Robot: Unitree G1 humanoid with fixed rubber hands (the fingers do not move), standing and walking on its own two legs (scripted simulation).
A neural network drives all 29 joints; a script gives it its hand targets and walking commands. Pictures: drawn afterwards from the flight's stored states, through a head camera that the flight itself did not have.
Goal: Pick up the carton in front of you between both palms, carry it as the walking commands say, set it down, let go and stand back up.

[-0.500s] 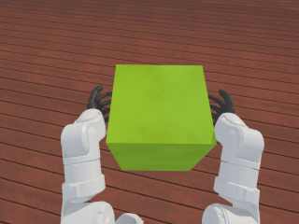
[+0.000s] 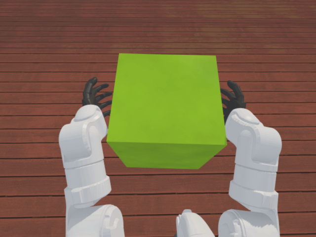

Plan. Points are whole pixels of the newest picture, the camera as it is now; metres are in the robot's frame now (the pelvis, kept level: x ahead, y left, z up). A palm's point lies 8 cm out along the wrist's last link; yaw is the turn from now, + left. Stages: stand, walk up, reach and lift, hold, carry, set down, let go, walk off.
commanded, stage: carry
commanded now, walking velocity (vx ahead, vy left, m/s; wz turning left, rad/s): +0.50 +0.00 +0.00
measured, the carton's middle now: (164, 119) +0.38 -0.04 +0.09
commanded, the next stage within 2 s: none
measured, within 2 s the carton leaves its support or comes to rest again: neither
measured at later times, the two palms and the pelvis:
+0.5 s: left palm (93, 16) +0.72 +0.15 +0.21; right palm (188, 17) +0.72 -0.15 +0.20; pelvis +0.37 +0.00 +0.04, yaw +1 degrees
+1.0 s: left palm out of the picture +1.02 +0.18 +0.24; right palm out of the picture +1.06 -0.13 +0.23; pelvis +0.70 -0.03 +0.11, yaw +1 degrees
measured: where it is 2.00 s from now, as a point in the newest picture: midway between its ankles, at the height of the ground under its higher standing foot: (144, 78)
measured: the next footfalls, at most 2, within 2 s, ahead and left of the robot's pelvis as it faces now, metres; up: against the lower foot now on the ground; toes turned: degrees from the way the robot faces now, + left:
right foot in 0.08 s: +0.25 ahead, -0.11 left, +0.05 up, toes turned -7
left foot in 0.46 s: +0.51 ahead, +0.09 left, +0.08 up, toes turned +7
